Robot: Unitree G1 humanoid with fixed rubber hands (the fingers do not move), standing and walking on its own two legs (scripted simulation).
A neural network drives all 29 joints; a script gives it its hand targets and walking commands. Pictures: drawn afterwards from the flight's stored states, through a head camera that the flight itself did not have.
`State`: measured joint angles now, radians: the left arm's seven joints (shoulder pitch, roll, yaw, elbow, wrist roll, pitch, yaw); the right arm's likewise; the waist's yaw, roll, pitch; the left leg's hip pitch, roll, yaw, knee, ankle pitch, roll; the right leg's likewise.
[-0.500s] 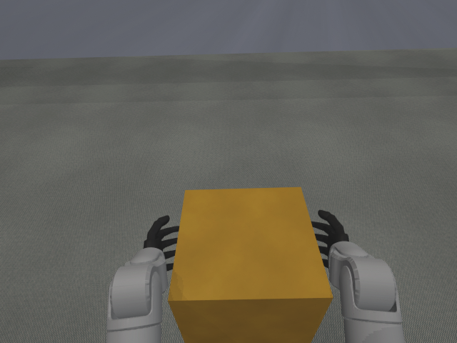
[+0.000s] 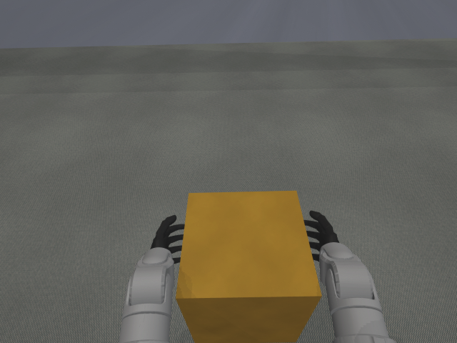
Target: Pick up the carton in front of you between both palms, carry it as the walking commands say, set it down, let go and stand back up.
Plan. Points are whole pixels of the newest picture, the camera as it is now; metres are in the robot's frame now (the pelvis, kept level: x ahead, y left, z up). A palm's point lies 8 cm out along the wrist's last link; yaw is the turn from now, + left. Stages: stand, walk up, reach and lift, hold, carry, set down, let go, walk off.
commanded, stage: carry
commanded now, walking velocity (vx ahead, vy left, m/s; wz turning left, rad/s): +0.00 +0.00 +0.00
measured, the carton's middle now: (243, 270) +0.29 +0.00 -0.04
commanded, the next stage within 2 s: hold in 0.52 s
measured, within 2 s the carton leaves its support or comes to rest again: neither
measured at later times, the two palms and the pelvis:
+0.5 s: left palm (164, 251) +0.29 +0.14 +0.04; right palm (330, 246) +0.29 -0.16 +0.04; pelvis +0.00 +0.00 +0.00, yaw +0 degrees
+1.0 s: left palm (167, 252) +0.28 +0.14 +0.05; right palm (341, 259) +0.26 -0.16 +0.05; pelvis -0.02 +0.01 +0.01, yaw -5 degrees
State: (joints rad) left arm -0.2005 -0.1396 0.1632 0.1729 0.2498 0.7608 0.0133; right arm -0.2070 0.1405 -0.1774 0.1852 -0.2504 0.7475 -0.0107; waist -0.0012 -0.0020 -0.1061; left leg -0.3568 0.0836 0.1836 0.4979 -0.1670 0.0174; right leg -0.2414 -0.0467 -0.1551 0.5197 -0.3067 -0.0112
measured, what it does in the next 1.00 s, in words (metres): stands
